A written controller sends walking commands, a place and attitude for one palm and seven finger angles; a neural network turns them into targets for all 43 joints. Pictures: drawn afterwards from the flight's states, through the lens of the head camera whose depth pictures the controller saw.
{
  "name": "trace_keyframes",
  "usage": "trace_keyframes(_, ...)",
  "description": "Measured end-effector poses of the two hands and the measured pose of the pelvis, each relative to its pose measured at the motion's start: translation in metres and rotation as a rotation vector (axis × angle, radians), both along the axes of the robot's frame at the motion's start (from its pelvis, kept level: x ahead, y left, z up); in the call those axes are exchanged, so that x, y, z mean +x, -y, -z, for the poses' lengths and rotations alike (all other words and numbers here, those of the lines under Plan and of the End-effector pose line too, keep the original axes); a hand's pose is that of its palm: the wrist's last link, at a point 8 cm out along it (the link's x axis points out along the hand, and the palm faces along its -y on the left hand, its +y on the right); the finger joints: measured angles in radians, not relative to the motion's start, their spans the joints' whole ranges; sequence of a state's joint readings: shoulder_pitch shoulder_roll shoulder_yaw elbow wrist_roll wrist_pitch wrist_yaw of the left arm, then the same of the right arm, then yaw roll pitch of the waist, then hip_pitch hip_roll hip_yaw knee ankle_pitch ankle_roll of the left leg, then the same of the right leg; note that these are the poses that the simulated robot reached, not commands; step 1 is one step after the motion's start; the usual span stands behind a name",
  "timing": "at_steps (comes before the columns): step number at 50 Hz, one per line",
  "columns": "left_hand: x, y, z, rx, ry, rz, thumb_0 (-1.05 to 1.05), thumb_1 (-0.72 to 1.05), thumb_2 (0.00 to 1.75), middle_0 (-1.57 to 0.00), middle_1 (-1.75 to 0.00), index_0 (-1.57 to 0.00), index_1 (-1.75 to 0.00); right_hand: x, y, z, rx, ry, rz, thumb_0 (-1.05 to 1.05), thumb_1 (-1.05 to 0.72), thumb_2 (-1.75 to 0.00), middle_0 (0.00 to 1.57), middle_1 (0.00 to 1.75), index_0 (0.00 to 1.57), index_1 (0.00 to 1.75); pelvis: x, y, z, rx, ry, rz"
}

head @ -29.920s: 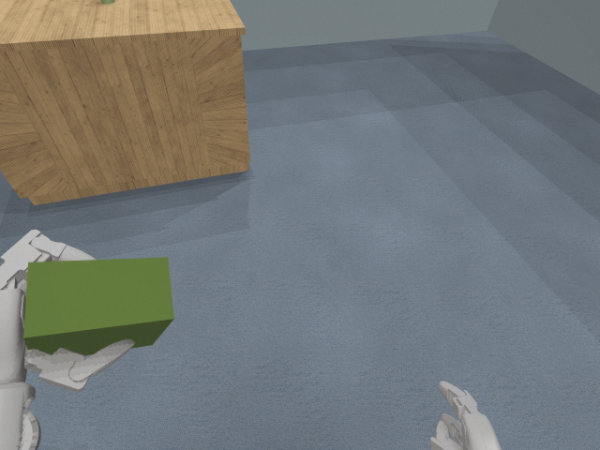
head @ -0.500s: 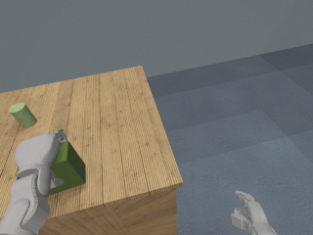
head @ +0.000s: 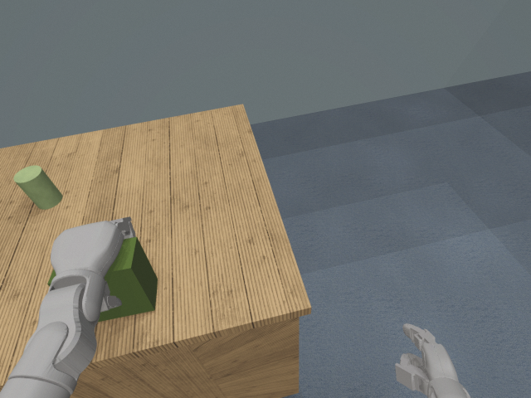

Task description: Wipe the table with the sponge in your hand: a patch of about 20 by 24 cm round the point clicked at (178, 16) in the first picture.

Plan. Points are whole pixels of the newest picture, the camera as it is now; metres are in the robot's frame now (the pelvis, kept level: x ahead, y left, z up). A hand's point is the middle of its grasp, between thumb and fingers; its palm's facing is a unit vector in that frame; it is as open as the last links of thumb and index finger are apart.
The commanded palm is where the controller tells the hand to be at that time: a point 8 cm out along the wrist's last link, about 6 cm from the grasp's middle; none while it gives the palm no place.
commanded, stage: wipe forward along the first lane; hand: left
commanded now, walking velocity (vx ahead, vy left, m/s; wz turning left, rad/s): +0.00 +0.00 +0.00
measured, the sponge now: (114, 288) +0.26 +0.30 +0.01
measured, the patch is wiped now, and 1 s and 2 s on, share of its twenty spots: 0.15 0.55 0.70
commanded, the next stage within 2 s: slide across to the middle lane in 1.36 s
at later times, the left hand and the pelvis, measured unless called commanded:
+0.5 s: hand (117, 239) +0.32 +0.30 +0.06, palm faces -0.09 -0.02 -1.00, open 10.4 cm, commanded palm +0.30 +0.30 +0.11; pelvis +0.00 +0.00 +0.00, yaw +0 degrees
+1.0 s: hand (119, 216) +0.37 +0.32 +0.06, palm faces -0.14 +0.01 -0.99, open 10.4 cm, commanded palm +0.36 +0.32 +0.11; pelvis -0.01 +0.00 -0.01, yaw +0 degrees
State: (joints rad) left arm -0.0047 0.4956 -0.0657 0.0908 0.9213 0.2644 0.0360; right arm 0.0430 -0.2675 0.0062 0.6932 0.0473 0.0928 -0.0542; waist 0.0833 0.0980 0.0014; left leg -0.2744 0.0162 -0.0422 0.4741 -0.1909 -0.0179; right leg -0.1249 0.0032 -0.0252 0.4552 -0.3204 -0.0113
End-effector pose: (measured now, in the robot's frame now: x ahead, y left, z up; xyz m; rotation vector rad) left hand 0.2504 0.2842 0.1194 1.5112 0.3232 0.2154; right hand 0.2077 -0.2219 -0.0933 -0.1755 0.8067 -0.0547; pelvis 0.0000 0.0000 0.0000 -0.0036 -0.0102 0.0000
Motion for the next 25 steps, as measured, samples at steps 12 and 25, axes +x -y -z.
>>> trace_keyframes(12, 0.025, -0.002, 0.0, 0.009, -0.005, 0.031, 0.0, -0.55, 1.06, -0.71, -1.3, -0.73, -1.3, -0.015, 0.013, 0.009, -0.019, -0.062, 0.034, 0.01, -0.9, -0.9, 0.2, 0.3, 0.2, 0.3, 0.001, 0.0, 0.001, 0.0, -0.029, -0.002)
trace_keyframes(25, 0.055, -0.009, 0.002, 0.032, -0.032, 0.015, 0.0, -0.56, 1.06, -0.72, -1.29, -0.74, -1.29, -0.042, 0.024, 0.021, -0.023, -0.138, 0.08, 0.01, -0.9, -0.9, 0.2, 0.3, 0.2, 0.3, -0.001, 0.001, 0.004, -0.003, -0.059, -0.002)
